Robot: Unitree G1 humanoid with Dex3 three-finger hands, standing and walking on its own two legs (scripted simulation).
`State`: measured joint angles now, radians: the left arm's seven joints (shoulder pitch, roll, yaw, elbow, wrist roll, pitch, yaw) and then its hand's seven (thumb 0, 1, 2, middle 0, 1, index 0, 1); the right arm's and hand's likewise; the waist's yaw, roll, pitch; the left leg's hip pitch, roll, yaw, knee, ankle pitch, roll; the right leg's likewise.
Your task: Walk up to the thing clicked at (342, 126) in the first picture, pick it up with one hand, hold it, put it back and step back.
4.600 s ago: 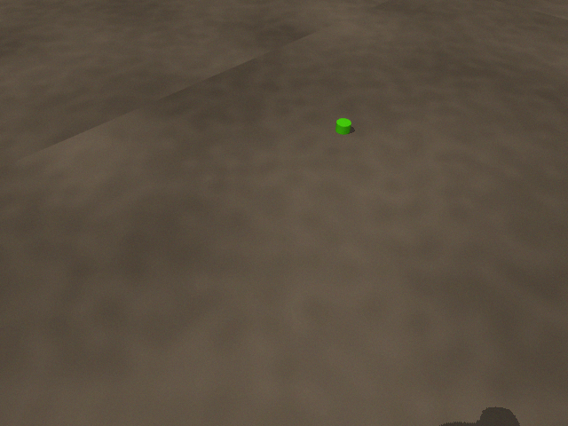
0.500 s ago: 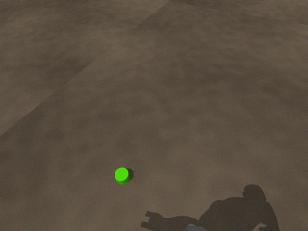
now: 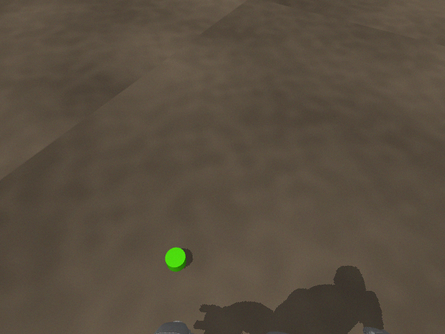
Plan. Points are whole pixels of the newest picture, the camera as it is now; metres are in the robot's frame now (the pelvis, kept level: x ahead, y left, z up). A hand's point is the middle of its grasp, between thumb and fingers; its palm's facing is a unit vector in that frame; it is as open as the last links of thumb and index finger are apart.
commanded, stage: walk up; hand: left
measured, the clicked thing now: (175, 259) +0.49 +0.21 -0.72
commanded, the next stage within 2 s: stand in 0.98 s
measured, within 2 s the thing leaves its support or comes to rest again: neither
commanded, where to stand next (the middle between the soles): +0.11 -0.01 m, yaw -1 degrees
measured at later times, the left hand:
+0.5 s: hand out of the picture +0.09 +0.25 -0.12, palm faces -0.04 -0.94 -0.35, open 7.4 cm
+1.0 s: hand out of the picture +0.11 +0.25 -0.13, palm faces -0.06 -0.94 -0.34, open 7.4 cm
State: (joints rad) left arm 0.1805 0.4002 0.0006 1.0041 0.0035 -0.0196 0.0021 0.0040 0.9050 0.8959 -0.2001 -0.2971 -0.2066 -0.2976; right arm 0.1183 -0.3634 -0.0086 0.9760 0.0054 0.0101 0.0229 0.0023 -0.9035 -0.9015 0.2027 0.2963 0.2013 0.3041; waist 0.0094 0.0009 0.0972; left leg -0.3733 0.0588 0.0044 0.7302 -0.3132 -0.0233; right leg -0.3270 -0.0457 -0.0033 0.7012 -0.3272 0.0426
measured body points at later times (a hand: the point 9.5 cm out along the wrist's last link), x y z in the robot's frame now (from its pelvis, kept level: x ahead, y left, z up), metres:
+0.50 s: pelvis +0.01 +0.00 +0.03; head +0.02 -0.01 +0.48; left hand +0.10 +0.30 -0.10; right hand +0.11 -0.31 -0.10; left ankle +0.05 +0.14 -0.71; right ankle +0.03 -0.15 -0.71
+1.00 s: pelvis +0.02 +0.00 +0.03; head +0.03 +0.00 +0.48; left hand +0.11 +0.30 -0.10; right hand +0.09 -0.30 -0.11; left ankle +0.05 +0.14 -0.71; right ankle +0.03 -0.15 -0.71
